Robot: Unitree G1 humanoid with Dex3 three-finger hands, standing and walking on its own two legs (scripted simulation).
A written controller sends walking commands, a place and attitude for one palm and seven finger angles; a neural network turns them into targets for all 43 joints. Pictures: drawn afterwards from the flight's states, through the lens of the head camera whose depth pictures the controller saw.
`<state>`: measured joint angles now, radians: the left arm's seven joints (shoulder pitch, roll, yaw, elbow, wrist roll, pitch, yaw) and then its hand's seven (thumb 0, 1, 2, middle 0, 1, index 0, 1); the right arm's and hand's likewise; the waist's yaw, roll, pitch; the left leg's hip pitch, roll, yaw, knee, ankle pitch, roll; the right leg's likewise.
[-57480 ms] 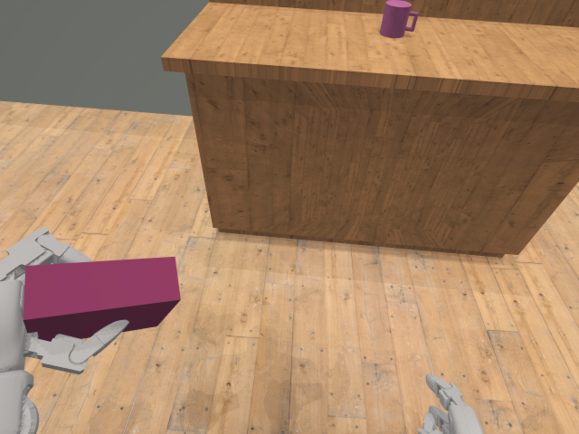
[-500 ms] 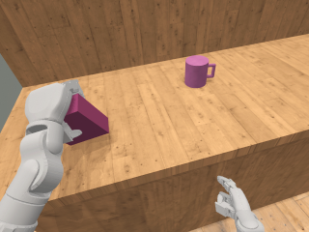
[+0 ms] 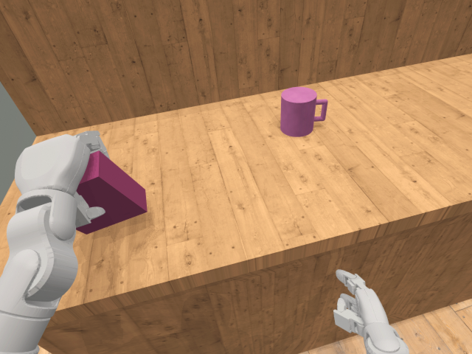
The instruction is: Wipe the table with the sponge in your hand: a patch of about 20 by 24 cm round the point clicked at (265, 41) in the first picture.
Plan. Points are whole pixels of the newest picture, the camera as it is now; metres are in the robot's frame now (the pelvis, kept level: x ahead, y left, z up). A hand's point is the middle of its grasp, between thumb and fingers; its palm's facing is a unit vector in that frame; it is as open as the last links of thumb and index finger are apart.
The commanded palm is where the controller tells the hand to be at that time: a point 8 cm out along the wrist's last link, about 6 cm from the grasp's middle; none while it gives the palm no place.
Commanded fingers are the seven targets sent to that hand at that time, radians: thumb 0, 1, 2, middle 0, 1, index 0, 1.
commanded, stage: move the sponge above the wiping area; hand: left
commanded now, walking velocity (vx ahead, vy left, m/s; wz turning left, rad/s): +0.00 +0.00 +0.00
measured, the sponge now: (101, 202) +0.27 +0.29 +0.15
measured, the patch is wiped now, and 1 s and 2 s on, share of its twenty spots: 0.10 0.10 0.10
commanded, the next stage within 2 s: turn the palm down, sponge in hand in 0.22 s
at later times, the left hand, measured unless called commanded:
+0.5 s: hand (75, 155) +0.27 +0.29 +0.25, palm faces +0.46 -0.22 -0.86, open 9.3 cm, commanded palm +0.20 +0.27 +0.27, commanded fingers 0.00 0.10 1.30 -1.20 -1.60 -1.20 -1.60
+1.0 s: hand (75, 185) +0.25 +0.29 +0.21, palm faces +0.34 -0.15 -0.93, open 9.3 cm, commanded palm +0.19 +0.29 +0.29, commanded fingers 0.00 0.10 1.30 -1.20 -1.60 -1.20 -1.60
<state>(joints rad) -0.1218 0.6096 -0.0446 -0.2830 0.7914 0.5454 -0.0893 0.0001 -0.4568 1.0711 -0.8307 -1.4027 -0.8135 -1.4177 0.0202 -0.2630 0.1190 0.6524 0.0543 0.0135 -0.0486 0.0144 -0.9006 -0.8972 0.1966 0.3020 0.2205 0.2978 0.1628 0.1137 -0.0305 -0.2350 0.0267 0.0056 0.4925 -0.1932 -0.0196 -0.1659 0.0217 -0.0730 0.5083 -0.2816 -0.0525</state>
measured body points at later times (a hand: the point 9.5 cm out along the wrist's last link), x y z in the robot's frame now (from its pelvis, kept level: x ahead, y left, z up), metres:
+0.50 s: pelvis -0.01 +0.01 +0.00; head -0.05 -0.01 +0.45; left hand +0.24 +0.30 +0.29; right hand +0.23 -0.18 -0.07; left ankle +0.04 +0.14 -0.74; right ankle +0.00 -0.09 -0.74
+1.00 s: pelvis -0.03 +0.03 +0.00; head -0.06 -0.01 +0.45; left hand +0.22 +0.29 +0.26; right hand +0.23 -0.14 -0.06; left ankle +0.04 +0.14 -0.74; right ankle +0.00 -0.08 -0.74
